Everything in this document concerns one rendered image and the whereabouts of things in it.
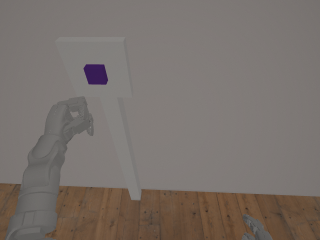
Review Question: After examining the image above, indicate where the robot left forearm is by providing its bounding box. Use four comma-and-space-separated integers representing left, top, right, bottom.
4, 134, 68, 240

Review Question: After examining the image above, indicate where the panel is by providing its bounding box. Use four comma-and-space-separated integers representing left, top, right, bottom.
55, 37, 142, 201

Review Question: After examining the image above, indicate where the robot left hand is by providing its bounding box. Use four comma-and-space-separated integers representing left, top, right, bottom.
44, 96, 94, 144

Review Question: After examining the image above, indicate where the robot right hand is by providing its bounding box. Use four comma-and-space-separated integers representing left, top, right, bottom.
241, 214, 273, 240

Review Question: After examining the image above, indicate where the button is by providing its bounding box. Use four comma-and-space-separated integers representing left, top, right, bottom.
83, 64, 108, 85

